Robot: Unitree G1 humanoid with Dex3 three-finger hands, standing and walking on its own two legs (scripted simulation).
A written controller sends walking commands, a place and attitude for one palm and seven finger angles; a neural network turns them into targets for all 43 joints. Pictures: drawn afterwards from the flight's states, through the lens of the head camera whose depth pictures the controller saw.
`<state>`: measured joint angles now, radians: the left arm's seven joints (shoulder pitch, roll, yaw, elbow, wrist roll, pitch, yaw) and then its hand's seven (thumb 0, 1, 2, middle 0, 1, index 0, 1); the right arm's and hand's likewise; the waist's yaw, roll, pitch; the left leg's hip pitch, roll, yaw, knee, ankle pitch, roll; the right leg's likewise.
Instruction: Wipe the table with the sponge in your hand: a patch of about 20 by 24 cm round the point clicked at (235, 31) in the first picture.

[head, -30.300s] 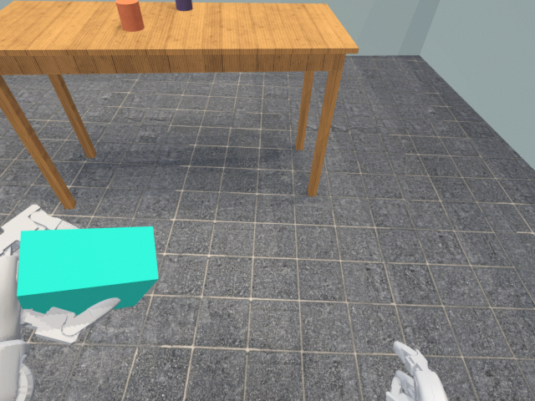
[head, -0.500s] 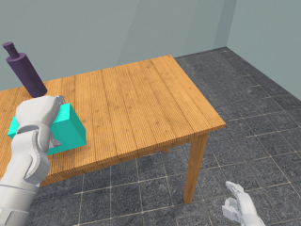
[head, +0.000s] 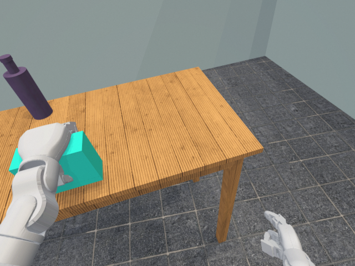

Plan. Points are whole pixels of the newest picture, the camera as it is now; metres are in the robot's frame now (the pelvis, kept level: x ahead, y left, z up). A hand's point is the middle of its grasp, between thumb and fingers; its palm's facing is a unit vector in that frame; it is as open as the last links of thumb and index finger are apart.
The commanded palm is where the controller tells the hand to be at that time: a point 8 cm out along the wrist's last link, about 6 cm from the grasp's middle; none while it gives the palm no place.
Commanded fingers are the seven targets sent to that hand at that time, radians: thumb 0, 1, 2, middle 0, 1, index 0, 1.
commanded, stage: lower the sponge onto the table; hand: left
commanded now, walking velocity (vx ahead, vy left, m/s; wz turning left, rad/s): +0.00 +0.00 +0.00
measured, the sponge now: (66, 169) +0.26 +0.31 +0.09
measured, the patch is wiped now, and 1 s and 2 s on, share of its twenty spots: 0.00 0.05 0.20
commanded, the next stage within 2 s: wipe forward along the first lane in 1.10 s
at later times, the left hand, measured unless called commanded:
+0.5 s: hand (62, 163) +0.27 +0.31 +0.12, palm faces +0.03 -0.01 -1.00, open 9.8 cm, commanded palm +0.24 +0.32 +0.18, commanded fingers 0.00 0.10 1.30 -1.20 -1.60 -1.20 -1.60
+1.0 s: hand (62, 167) +0.27 +0.32 +0.10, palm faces +0.00 -0.01 -1.00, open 9.8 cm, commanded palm +0.24 +0.32 +0.16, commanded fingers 0.00 0.10 1.30 -1.20 -1.60 -1.20 -1.60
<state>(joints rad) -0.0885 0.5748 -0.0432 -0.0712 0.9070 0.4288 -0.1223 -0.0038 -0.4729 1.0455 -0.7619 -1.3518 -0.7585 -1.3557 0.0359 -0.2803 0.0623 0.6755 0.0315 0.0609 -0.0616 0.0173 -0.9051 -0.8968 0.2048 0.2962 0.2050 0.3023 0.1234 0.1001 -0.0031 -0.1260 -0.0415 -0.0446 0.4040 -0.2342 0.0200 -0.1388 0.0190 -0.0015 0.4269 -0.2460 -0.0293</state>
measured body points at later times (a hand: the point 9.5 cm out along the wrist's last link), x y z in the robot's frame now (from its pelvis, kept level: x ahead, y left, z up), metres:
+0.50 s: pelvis -0.01 +0.00 +0.00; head -0.01 -0.04 +0.45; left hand +0.26 +0.31 +0.17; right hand +0.22 -0.22 -0.10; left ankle -0.01 +0.11 -0.74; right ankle -0.01 -0.10 -0.74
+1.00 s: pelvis +0.00 +0.00 +0.00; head -0.01 -0.03 +0.45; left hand +0.26 +0.32 +0.15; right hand +0.22 -0.21 -0.10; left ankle -0.01 +0.11 -0.74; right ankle -0.01 -0.10 -0.74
